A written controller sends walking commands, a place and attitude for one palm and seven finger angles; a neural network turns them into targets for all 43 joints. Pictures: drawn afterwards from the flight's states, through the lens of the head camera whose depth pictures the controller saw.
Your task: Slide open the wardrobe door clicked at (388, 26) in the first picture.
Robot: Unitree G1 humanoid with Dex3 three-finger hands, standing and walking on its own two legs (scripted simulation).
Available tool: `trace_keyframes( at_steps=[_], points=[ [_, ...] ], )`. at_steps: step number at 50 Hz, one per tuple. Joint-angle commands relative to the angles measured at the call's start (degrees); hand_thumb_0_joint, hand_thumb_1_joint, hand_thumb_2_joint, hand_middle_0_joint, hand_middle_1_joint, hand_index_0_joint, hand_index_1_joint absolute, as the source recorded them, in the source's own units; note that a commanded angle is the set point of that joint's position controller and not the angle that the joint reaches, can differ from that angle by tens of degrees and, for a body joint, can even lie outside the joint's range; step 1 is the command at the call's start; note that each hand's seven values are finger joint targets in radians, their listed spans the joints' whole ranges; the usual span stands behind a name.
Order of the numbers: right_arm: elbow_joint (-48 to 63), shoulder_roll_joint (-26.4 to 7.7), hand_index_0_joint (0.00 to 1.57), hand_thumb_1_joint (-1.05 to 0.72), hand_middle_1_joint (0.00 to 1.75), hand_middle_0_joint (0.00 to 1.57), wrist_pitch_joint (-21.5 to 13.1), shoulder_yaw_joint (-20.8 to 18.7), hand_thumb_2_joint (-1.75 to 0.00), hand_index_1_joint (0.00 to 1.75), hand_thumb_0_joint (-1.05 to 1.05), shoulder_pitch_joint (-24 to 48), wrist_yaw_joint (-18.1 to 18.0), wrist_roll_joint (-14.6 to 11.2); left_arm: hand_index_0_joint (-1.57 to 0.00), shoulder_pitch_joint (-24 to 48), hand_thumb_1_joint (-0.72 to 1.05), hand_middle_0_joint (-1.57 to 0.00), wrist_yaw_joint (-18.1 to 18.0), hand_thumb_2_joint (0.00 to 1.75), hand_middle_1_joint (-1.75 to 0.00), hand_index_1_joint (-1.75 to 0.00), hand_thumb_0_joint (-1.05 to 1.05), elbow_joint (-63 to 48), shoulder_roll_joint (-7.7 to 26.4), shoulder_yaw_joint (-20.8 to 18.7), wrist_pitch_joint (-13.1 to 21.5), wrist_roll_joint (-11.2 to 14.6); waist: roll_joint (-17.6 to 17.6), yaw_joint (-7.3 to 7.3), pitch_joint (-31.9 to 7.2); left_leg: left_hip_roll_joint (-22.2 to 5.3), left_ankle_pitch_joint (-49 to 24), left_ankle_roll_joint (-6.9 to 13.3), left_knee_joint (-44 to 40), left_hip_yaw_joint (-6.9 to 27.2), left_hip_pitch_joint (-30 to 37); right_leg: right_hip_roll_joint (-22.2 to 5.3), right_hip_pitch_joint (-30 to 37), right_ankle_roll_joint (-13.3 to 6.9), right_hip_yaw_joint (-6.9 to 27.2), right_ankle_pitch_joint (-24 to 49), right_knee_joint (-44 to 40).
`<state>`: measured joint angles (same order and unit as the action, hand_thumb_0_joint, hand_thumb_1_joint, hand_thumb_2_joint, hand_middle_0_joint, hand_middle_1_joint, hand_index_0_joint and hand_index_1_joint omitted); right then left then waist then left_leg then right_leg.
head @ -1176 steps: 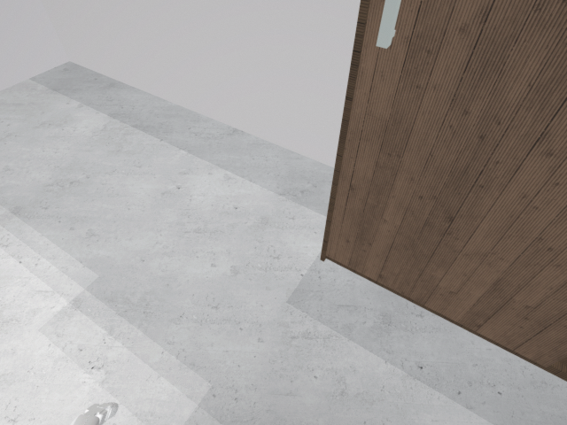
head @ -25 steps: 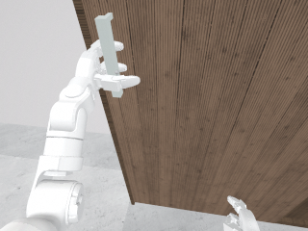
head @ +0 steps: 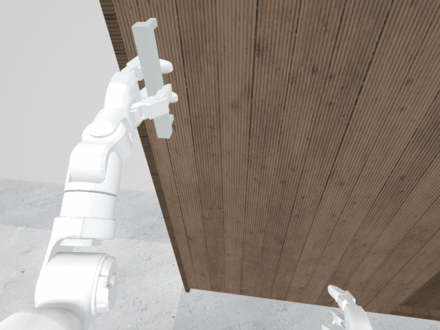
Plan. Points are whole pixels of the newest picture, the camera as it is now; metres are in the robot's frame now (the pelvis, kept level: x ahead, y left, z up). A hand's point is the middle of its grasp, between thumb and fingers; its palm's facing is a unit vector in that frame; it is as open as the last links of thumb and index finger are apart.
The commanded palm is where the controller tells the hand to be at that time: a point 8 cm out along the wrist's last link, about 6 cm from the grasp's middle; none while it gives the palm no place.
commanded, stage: grip the handle and tug to test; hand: left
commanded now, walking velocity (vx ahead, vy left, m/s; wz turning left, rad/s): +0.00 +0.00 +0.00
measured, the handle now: (159, 82) +0.45 +0.15 +0.26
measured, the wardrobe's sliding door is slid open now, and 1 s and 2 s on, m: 0.00 0.00 0.00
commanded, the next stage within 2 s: tug the door sideways, standing still in 0.58 s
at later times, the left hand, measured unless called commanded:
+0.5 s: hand (164, 102) +0.39 +0.13 +0.26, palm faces +0.02 -1.00 -0.06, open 6.1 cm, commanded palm +0.34 +0.16 +0.26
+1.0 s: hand (163, 102) +0.39 +0.13 +0.26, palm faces +0.02 -1.00 -0.05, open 6.1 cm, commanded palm +0.36 +0.15 +0.26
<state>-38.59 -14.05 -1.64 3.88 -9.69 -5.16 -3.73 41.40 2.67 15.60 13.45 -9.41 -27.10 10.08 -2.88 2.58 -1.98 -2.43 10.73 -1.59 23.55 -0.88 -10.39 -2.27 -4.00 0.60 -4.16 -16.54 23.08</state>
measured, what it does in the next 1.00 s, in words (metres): stands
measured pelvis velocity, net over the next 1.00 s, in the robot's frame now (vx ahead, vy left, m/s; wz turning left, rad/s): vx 0.05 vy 0.00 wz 0.03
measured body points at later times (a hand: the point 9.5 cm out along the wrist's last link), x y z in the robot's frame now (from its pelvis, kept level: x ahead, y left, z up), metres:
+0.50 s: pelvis +0.02 +0.00 +0.00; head -0.01 -0.03 +0.45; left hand +0.38 +0.18 +0.26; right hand +0.21 -0.22 -0.08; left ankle +0.02 +0.14 -0.74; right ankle -0.04 -0.12 -0.74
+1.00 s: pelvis +0.05 +0.00 +0.00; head +0.03 -0.03 +0.45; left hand +0.39 +0.19 +0.26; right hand +0.28 -0.20 -0.08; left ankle +0.02 +0.14 -0.74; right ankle -0.04 -0.12 -0.74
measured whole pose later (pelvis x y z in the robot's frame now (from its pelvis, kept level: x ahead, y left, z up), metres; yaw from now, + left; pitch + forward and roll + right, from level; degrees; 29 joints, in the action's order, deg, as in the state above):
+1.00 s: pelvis +0.05 +0.00 +0.00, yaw +2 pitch +0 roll +0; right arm -36.0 -14.2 1.3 3.6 -5.0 -3.3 -3.1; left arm 31.1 3.1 -7.0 10.1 -8.7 -37.1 10.3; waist -3.9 4.8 -3.9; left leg -1.7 14.9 -1.6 24.9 0.6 -9.8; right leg -2.6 -3.3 0.4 -4.5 -19.2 25.3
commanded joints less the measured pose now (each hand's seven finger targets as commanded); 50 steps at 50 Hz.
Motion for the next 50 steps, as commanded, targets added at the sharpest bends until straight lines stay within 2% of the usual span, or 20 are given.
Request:
trace_keyframes(
  at_steps=[1,3,4,5,7,9,13,17,23,26,30,34,35,38,39,43,45,46,49,50],
  points=[
    [9.32,-5.43,0.20,-0.90,0.30,0.20,-3.09,-2.19,-0.90,0.30,0.00,9.75,-0.53,-0.05,-0.45,31.99,0.90,-0.45,2.47,0.90,-1.40,-1.40,0.00,-13.91,4.00,2.66,4.18,1.60,2.37,-2.78,-15.06,2.65,-11.59,3.80,-0.83,0.53,13.58,3.24,-5.83,-1.61,0.18,16.28,-3.09],
    [9.39,-5.32,0.20,-0.90,0.30,0.20,-3.31,-2.21,-0.90,0.30,0.00,9.70,-0.43,0.03,-0.45,32.64,0.90,-0.45,2.41,0.90,-1.40,-1.40,0.00,-15.16,3.16,3.30,4.15,1.51,1.45,-2.85,-16.15,2.83,-12.35,3.76,-0.54,0.48,14.36,3.26,-5.79,-1.66,0.23,17.24,-2.79],
    [9.45,-5.71,0.20,-0.90,0.30,0.20,-3.19,-2.39,-0.90,0.30,0.00,9.69,-0.40,0.14,-0.45,30.87,0.90,-0.45,2.29,0.90,-1.40,-1.40,0.00,-15.59,4.57,2.31,4.41,1.46,2.74,-2.36,-16.53,2.67,-13.32,3.82,-0.54,0.65,14.29,3.14,-4.68,-1.71,0.16,17.92,-2.88],
    [9.69,-5.44,0.20,-0.90,0.30,0.20,-3.14,-2.24,-0.90,0.30,0.00,10.07,-0.29,0.03,-0.45,31.78,0.90,-0.45,2.37,0.90,-1.40,-1.40,0.00,-16.90,3.93,2.95,4.51,1.46,0.75,-2.54,-17.06,2.72,-13.76,3.75,-0.56,0.54,14.72,3.04,-4.80,-1.80,0.32,18.38,-2.60],
    [9.72,-5.14,0.20,-0.90,0.30,0.20,-3.14,-2.11,-0.90,0.30,0.00,10.06,-0.24,0.02,-0.45,31.56,0.90,-0.45,2.42,0.90,-1.40,-1.40,0.00,-16.78,2.08,4.20,4.17,1.50,1.13,-2.81,-16.46,2.79,-14.01,3.71,-0.30,0.57,14.91,3.25,-5.43,-1.76,0.11,18.85,-2.45],
    [9.71,-5.58,0.20,-0.90,0.30,0.20,-2.92,-2.30,-0.90,0.30,0.00,9.99,-0.19,0.16,-0.45,29.48,0.90,-0.45,2.34,0.90,-1.40,-1.40,0.00,-16.56,3.29,3.29,4.21,1.53,3.35,-2.33,-15.97,2.56,-13.93,3.78,-0.49,0.70,14.33,3.28,-4.74,-1.72,-0.02,18.65,-2.66],
    [10.22,-5.21,0.20,-0.90,0.30,0.20,-2.66,-2.05,-0.90,0.30,0.00,10.64,-0.10,0.06,-0.45,28.33,0.90,-0.45,2.87,0.90,-1.40,-1.40,0.00,-18.71,3.41,2.86,3.50,1.81,2.14,-2.12,-16.75,2.83,-14.60,3.70,-0.43,0.27,14.67,3.23,-4.22,-1.68,0.06,20.12,-2.25],
    [11.32,-5.05,0.20,-0.90,0.30,0.20,-2.33,-1.98,-0.90,0.30,0.00,11.56,0.43,0.15,-0.45,24.52,0.90,-0.45,3.29,0.90,-1.40,-1.40,0.00,-23.39,1.99,3.82,3.17,1.90,1.28,-1.45,-18.07,2.83,-17.73,3.62,-0.03,0.25,15.32,3.13,-2.76,-1.87,-0.14,23.45,-1.17],
    [12.84,-4.93,0.20,-0.90,0.30,0.20,-1.44,-1.96,-0.90,0.30,0.00,12.69,1.17,0.27,-0.45,16.76,0.90,-0.45,4.05,0.90,-1.40,-1.40,0.00,-30.36,1.96,3.31,1.57,2.61,2.66,-0.55,-19.31,2.73,-22.24,3.69,0.82,0.14,15.56,3.14,-0.90,-1.75,-0.46,29.05,0.19],
    [13.38,-5.12,0.20,-0.90,0.30,0.20,-0.83,-2.00,-0.90,0.30,0.00,13.34,1.33,0.32,-0.45,11.65,0.90,-0.45,4.44,0.90,-1.40,-1.40,0.00,-33.30,4.07,0.83,0.53,3.08,3.78,0.29,-19.71,2.75,-24.52,3.85,1.28,-0.17,14.96,3.04,0.48,-1.64,-0.41,32.45,0.84],
    [14.10,-4.94,0.20,-0.90,0.30,0.20,-0.31,-1.95,-0.90,0.30,0.00,14.18,1.72,0.19,-0.45,8.78,0.90,-0.45,5.10,0.90,-1.40,-1.40,0.00,-37.68,2.36,2.54,-1.42,3.51,2.65,0.21,-19.73,2.58,-27.59,3.88,2.02,-0.36,15.20,2.84,0.39,-1.46,-0.45,35.22,1.71],
    [14.28,-5.15,0.20,-0.90,0.30,0.20,-0.08,-2.22,-0.90,0.30,0.00,14.22,1.96,0.34,-0.45,6.15,0.90,-0.45,4.95,0.90,-1.40,-1.40,0.00,-41.46,3.55,1.49,-2.95,3.51,2.93,0.68,-20.54,2.45,-30.77,3.82,2.95,-0.14,15.47,2.92,0.98,-1.47,-0.55,37.57,2.61],
    [14.00,-5.19,0.20,-0.90,0.30,0.20,0.13,-2.23,-0.90,0.30,0.00,14.12,1.83,0.32,-0.45,5.51,0.90,-0.45,4.84,0.90,-1.40,-1.40,0.00,-40.76,6.45,-1.87,-3.39,3.57,3.39,0.97,-20.88,2.64,-30.92,3.88,2.87,-0.37,15.22,2.93,1.35,-1.37,-0.40,38.64,2.48],
    [12.27,-5.32,0.20,-0.90,0.30,0.20,0.46,-1.86,-0.90,0.30,0.00,13.91,1.01,0.26,-0.45,14.65,0.90,-0.45,4.83,0.90,-1.40,-1.40,0.00,-34.58,7.03,-1.60,-5.16,3.63,6.08,-0.85,-16.89,3.26,-25.23,3.85,2.08,-0.73,13.58,3.23,-0.67,-1.00,-0.36,35.23,0.94],
    [12.10,-5.50,0.20,-0.90,0.30,0.20,0.38,-1.99,-0.90,0.30,0.00,13.95,0.88,0.30,-0.45,13.91,0.90,-0.45,4.74,0.90,-1.40,-1.40,0.00,-33.84,6.83,-1.44,-5.30,3.59,5.59,-0.69,-15.46,3.12,-24.83,3.95,2.10,-0.72,13.32,3.26,-1.19,-1.06,-0.21,34.44,0.55],
    [12.02,-4.65,0.20,-0.90,0.30,0.20,-0.08,-1.82,-0.90,0.30,0.00,13.57,1.19,0.42,-0.45,16.00,0.90,-0.45,3.96,0.90,-1.40,-1.40,0.00,-35.92,3.15,1.78,-6.27,2.67,-1.42,-0.71,-18.62,3.53,-30.81,3.81,3.68,-0.53,15.87,3.03,-1.67,-1.52,-0.43,37.33,2.29],
    [11.95,-4.62,0.20,-0.90,0.30,0.20,0.03,-2.07,-0.90,0.30,0.00,13.52,1.40,0.52,-0.45,16.29,0.90,-0.45,3.29,0.90,-1.40,-1.40,0.00,-36.72,1.98,3.22,-6.18,2.17,-1.52,-0.93,-20.61,3.34,-32.79,3.83,4.35,-0.31,16.49,2.80,-1.00,-1.61,-0.40,38.55,2.92],
    [11.82,-4.57,0.20,-0.90,0.30,0.20,0.13,-2.07,-0.90,0.30,0.00,13.48,1.44,0.62,-0.45,15.82,0.90,-0.45,3.12,0.90,-1.40,-1.40,0.00,-35.61,0.79,4.23,-6.26,2.19,1.83,-1.25,-19.75,3.27,-31.99,3.85,4.30,0.01,15.76,2.91,-0.98,-1.46,-0.79,38.49,3.12],
    [11.96,-4.77,0.20,-0.90,0.30,0.20,0.10,-2.26,-0.90,0.30,0.00,14.20,1.54,0.84,-0.45,15.89,0.90,-0.45,3.14,0.90,-1.40,-1.40,0.00,-35.07,-0.73,6.12,-5.40,2.25,5.48,-1.53,-18.09,3.20,-27.43,4.16,3.82,0.37,14.67,2.82,-1.58,-1.21,-0.52,36.37,2.70],
    [12.21,-4.40,0.20,-0.90,0.30,0.20,-0.03,-2.07,-0.90,0.30,0.00,14.53,1.66,0.81,-0.45,17.92,0.90,-0.45,3.24,0.90,-1.40,-1.40,0.00,-35.75,-2.12,7.38,-4.95,2.17,4.69,-1.82,-18.50,3.35,-26.45,4.21,3.52,0.55,14.75,2.67,-1.84,-1.23,-0.46,35.40,2.75]
  ],
)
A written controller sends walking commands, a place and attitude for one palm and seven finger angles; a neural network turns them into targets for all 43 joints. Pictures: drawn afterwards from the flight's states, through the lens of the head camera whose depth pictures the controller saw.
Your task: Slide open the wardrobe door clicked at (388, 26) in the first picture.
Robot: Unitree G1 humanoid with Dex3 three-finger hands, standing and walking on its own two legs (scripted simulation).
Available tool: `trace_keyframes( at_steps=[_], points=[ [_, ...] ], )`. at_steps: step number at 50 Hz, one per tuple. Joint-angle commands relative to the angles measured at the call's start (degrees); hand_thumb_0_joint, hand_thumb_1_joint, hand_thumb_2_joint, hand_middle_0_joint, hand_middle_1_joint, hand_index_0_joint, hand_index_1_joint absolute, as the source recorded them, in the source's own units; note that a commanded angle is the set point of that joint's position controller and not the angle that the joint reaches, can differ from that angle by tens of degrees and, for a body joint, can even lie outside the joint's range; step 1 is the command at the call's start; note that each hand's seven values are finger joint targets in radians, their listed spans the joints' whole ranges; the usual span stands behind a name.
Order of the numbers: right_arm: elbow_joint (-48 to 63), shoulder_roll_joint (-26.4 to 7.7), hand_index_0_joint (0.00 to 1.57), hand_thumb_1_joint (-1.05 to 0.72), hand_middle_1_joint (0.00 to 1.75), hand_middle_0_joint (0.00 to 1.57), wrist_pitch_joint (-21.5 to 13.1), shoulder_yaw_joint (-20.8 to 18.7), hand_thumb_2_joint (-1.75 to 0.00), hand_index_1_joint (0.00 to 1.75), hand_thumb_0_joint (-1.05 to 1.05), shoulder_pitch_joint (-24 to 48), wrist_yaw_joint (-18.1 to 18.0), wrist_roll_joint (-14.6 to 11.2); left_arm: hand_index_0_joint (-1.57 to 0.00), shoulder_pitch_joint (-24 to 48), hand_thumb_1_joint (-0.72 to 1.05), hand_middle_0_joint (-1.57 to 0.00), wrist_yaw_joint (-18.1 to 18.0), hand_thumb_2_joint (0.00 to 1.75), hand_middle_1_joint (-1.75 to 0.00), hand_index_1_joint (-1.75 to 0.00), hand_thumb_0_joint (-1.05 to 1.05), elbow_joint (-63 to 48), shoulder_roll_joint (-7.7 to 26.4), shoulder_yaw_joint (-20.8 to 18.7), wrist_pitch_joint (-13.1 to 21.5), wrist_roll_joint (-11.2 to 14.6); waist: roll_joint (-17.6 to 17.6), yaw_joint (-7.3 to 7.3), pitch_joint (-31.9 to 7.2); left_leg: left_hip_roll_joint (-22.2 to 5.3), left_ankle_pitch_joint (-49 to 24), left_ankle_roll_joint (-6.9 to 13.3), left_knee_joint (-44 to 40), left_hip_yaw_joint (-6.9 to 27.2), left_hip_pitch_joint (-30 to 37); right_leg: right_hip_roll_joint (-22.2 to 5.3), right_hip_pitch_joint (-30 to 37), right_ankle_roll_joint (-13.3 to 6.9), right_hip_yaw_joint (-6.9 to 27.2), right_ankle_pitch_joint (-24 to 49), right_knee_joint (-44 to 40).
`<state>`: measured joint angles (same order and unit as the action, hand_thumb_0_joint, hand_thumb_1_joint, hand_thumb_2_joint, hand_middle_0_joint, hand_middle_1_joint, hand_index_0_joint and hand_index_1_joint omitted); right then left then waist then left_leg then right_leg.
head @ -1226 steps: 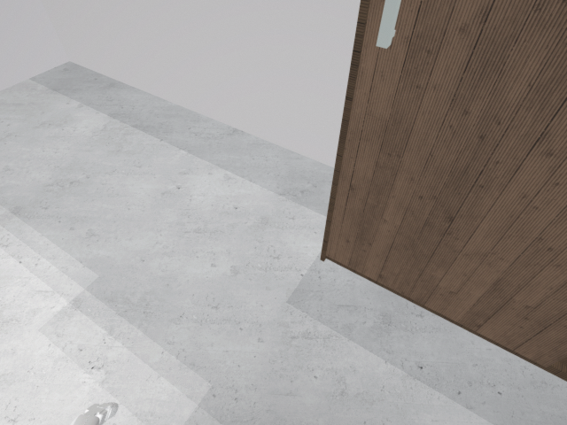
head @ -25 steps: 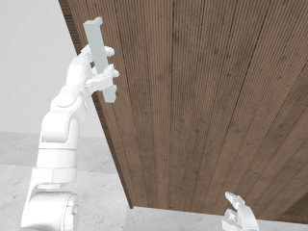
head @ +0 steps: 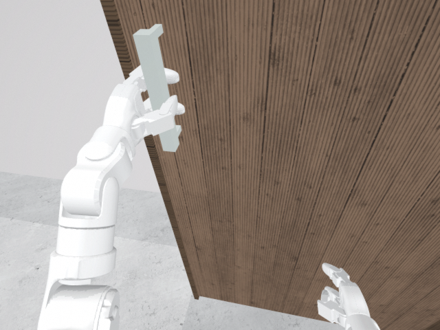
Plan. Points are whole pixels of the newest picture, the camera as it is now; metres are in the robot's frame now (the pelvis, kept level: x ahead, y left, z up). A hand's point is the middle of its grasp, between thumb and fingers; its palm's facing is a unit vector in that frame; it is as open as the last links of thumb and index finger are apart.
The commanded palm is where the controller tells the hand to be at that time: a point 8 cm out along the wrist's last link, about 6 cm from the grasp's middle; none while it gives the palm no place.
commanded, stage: tug the door sideways, standing still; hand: left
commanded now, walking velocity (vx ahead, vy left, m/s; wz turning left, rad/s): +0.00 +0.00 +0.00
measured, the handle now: (164, 92) +0.41 +0.14 +0.27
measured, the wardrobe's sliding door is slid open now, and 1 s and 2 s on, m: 0.00 0.00 0.13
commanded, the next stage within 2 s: step sideways, sliding the door along in 0.60 s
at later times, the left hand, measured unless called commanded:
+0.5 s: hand (170, 116) +0.35 +0.12 +0.26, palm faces +0.02 -1.00 -0.08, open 6.2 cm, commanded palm +0.32 +0.11 +0.26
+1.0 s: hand (178, 117) +0.37 +0.11 +0.25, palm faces +0.21 -0.97 -0.10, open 6.4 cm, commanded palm +0.34 +0.11 +0.26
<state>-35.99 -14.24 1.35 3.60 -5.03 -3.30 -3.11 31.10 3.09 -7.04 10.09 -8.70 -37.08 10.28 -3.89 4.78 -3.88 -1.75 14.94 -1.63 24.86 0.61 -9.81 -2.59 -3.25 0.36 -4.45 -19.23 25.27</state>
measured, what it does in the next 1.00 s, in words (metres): shifts its weight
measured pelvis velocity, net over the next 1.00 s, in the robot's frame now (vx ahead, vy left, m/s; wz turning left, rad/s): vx -0.05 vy -0.04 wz -0.04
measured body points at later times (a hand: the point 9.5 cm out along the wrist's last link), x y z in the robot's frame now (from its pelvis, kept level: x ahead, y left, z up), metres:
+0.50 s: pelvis -0.03 +0.01 +0.00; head -0.04 -0.01 +0.45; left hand +0.34 +0.17 +0.26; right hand +0.19 -0.17 -0.09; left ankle -0.02 +0.14 -0.74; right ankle -0.09 -0.13 -0.74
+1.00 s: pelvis -0.05 -0.04 -0.01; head -0.01 -0.06 +0.44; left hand +0.35 +0.16 +0.25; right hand +0.10 -0.25 -0.14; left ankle -0.02 +0.14 -0.74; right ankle -0.07 -0.13 -0.72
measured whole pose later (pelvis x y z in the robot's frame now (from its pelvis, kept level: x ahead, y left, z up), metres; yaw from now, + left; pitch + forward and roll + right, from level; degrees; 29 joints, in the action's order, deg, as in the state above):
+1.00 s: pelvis -0.05 -0.04 -0.01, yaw -2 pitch +0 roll +0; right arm -36.5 -11.2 0.8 1.7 -10.8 -4.0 -2.1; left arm 38.6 -8.6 11.1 16.2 -7.9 -3.7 7.1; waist -3.6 3.8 5.2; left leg -6.3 14.6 -2.9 31.9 0.7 -17.0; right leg 1.8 -19.4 -0.8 -2.7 -27.7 44.2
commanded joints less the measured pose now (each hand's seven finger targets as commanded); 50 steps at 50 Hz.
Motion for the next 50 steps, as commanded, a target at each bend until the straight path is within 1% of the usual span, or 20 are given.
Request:
trace_keyframes(
  at_steps=[1,5,9,11,16,20,24,28,31,34,35,36,37,39,41,42,44,47,48,50],
  points=[
    [9.49,-3.93,0.20,-0.90,0.30,0.20,-3.16,-1.69,-0.90,0.30,0.00,9.94,-0.18,0.28,-0.45,28.27,0.90,-0.45,2.88,0.90,-1.40,-1.40,0.00,-11.49,-0.23,7.85,5.14,1.92,6.22,-4.29,-15.39,2.72,-29.58,4.32,2.24,-0.80,14.06,3.12,-3.43,-0.90,-0.25,37.19,0.50],
    [9.35,-3.49,0.20,-0.90,0.30,0.20,-3.34,-1.53,-0.90,0.30,0.00,9.93,0.29,0.48,-0.45,32.06,0.90,-0.45,3.20,0.90,-1.40,-1.40,0.00,-11.62,-2.52,10.74,6.34,1.43,2.26,-4.49,-16.78,2.89,-31.00,4.34,3.22,-0.35,15.43,3.02,-4.27,-1.29,0.06,37.29,1.12],
    [9.02,-3.56,0.20,-0.90,0.30,0.20,-3.26,-1.78,-0.90,0.30,0.00,9.61,0.70,0.73,-0.45,34.17,0.90,-0.45,3.09,0.90,-1.40,-1.40,0.00,-10.37,-4.24,13.08,7.14,1.13,3.83,-4.89,-17.63,2.36,-31.51,4.11,3.73,0.51,16.27,3.17,-4.74,-1.45,-0.12,36.39,1.58],
    [9.10,-2.89,0.20,-0.90,0.30,0.20,-3.40,-1.58,-0.90,0.30,0.00,9.90,0.95,0.69,-0.45,36.32,0.90,-0.45,2.87,0.90,-1.40,-1.40,0.00,-9.36,-6.85,15.19,7.61,0.91,2.98,-5.35,-17.33,2.50,-29.35,3.90,3.43,0.79,15.98,3.20,-5.42,-1.53,-0.32,34.06,1.72],
    [8.49,-2.67,0.20,-0.90,0.30,0.20,-3.71,-1.41,-0.90,0.30,0.00,9.60,1.20,0.78,-0.45,39.07,0.90,-0.45,2.11,0.90,-1.40,-1.40,0.00,-5.70,-7.87,16.11,9.25,0.62,2.00,-5.52,-16.56,2.49,-25.10,3.65,2.78,1.38,15.72,3.33,-7.01,-1.84,-0.13,28.97,1.04],
    [8.09,-2.96,0.20,-0.90,0.30,0.20,-3.75,-1.63,-0.90,0.30,0.00,9.10,1.43,0.67,-0.45,41.84,0.90,-0.45,1.70,0.90,-1.40,-1.40,0.00,-5.51,-7.28,15.68,9.74,0.65,0.39,-5.43,-19.68,2.14,-27.62,3.12,3.15,1.82,17.24,3.28,-6.69,-2.11,-0.23,29.41,1.42],
    [7.20,-3.31,0.20,-0.90,0.30,0.20,-3.87,-1.82,-0.90,0.30,0.00,8.52,1.35,0.77,-0.45,41.78,0.90,-0.45,1.15,0.90,-1.40,-1.40,0.00,-1.14,-7.07,15.16,10.38,0.99,4.65,-5.59,-17.77,1.82,-24.43,3.11,2.42,2.12,15.96,3.54,-7.38,-1.85,-0.32,26.76,0.55],
    [6.97,-2.86,0.20,-0.90,0.30,0.20,-4.29,-1.55,-0.90,0.30,0.00,8.14,1.32,0.52,-0.45,45.03,0.90,-0.45,0.63,0.90,-1.40,-1.40,0.00,0.69,-9.07,16.39,11.24,0.67,0.53,-6.15,-16.70,1.85,-21.46,2.66,1.76,2.27,16.21,3.63,-9.24,-2.13,-0.32,22.88,0.13],
    [6.63,-2.98,0.20,-0.90,0.30,0.20,-4.31,-1.66,-0.90,0.30,0.00,7.53,1.35,0.49,-0.45,46.28,0.90,-0.45,0.29,0.90,-1.40,-1.40,0.00,2.19,-9.34,16.80,11.68,0.41,0.84,-6.42,-17.11,1.66,-21.59,2.45,1.69,2.51,16.30,3.65,-9.17,-2.26,-0.57,22.33,0.13],
    [6.27,-3.55,0.20,-0.90,0.30,0.20,-4.53,-1.95,-0.90,0.30,0.00,7.16,1.17,0.49,-0.45,45.73,0.90,-0.45,0.16,0.90,-1.40,-1.40,0.00,4.14,-7.85,15.54,12.15,0.80,3.36,-6.20,-16.92,1.48,-19.83,2.58,1.32,2.46,15.69,3.74,-9.11,-2.01,-0.34,21.20,-0.61],
    [5.86,-3.66,0.20,-0.90,0.30,0.20,-4.46,-1.89,-0.90,0.30,0.00,7.00,0.69,0.29,-0.45,50.97,0.90,-0.45,-0.14,0.90,-1.40,-1.40,0.00,4.35,-5.46,13.54,12.45,0.80,1.74,-6.79,-17.45,1.70,-17.74,2.51,0.81,2.11,15.32,3.61,-9.27,-2.01,-0.05,19.59,-1.16],
    [6.45,-6.19,0.20,-0.90,0.30,0.20,-4.01,-2.87,-0.90,0.30,0.00,3.90,-0.24,0.88,-0.45,44.05,0.90,-0.45,-5.26,0.90,-1.40,-1.40,0.00,7.70,19.25,-2.24,24.86,-3.18,1.52,-5.52,-10.31,-2.64,-11.98,4.44,2.10,2.01,8.10,1.56,-13.48,0.61,2.30,11.07,-3.49],
    [5.13,-4.38,0.20,-0.90,0.30,0.20,-3.28,-2.71,-0.90,0.30,0.00,3.36,-0.56,1.76,-0.45,36.31,0.90,-0.45,-6.17,0.90,-1.40,-1.40,0.00,13.53,9.32,3.97,29.58,-4.06,4.47,-5.34,-8.66,-2.54,-5.89,4.29,1.58,2.76,6.35,1.25,-13.40,0.74,1.75,7.93,-3.25],
    [5.79,-4.90,0.20,-0.90,0.30,0.20,-3.54,-3.49,-0.90,0.30,0.00,2.96,-0.96,1.65,-0.45,35.45,0.90,-0.45,-6.41,0.90,-1.40,-1.40,0.00,10.51,6.62,6.82,34.72,-3.54,1.68,-5.78,-9.81,-6.00,7.44,5.40,-1.77,7.06,7.10,2.51,-16.57,0.23,0.92,0.57,2.30],
    [7.35,-4.90,0.20,-0.90,0.30,0.20,-3.41,-3.69,-0.90,0.30,0.00,4.05,-1.90,1.22,-0.45,40.63,0.90,-0.45,-6.82,0.90,-1.40,-1.40,0.00,6.06,4.13,9.89,37.90,-3.02,-6.80,-7.04,-10.93,-14.23,20.30,10.14,-8.69,19.28,6.46,5.66,-21.24,0.19,0.77,-5.83,17.94],
    [7.88,-4.46,0.20,-0.90,0.30,0.20,-3.21,-3.81,-0.90,0.30,0.00,4.12,-2.02,1.21,-0.45,41.69,0.90,-0.45,-7.16,0.90,-1.40,-1.40,0.00,4.31,3.76,10.50,38.71,-2.90,-9.56,-7.36,-11.24,-17.35,20.27,12.63,-10.21,23.32,7.79,5.49,-24.50,-0.32,2.48,-8.83,25.23],
    [7.91,-4.35,0.20,-0.90,0.30,0.20,-3.03,-4.47,-0.90,0.30,0.00,3.03,-1.66,1.30,-0.45,43.11,0.90,-0.45,-7.72,0.90,-1.40,-1.40,0.00,0.67,5.91,9.53,40.26,-2.57,-7.87,-7.40,-11.61,-21.27,9.99,15.73,-8.49,26.42,11.78,2.65,-29.58,-0.97,6.30,-11.69,30.97],
    [8.07,-4.43,0.20,-0.90,0.30,0.20,-3.12,-4.76,-0.90,0.30,0.00,3.33,-1.16,1.12,-0.45,41.99,0.90,-0.45,-7.91,0.90,-1.40,-1.40,0.00,-2.76,5.85,9.15,42.35,-2.74,-9.20,-6.26,-12.71,-19.47,-9.26,13.52,-0.80,13.53,11.98,1.08,-23.33,-1.35,5.42,-10.82,20.58],
    [8.41,-4.26,0.20,-0.90,0.30,0.20,-3.36,-4.68,-0.90,0.30,0.00,3.60,-0.98,0.94,-0.45,42.90,0.90,-0.45,-7.76,0.90,-1.40,-1.40,0.00,-3.82,5.04,10.01,42.96,-2.91,-11.76,-6.30,-13.31,-17.95,-9.66,12.06,0.71,9.76,9.63,1.80,-18.56,-1.49,3.33,-9.19,16.20],
    [9.50,-3.84,0.20,-0.90,0.30,0.20,-3.66,-4.38,-0.90,0.30,0.00,4.89,-1.12,0.06,-0.45,40.58,0.90,-0.45,-7.25,0.90,-1.40,-1.40,0.00,-3.48,3.71,11.54,42.92,-3.16,-7.45,-5.22,-14.26,-13.08,-4.18,8.60,8.08,2.31,-2.01,1.95,-2.32,-1.78,1.66,-2.11,4.75]
  ],
)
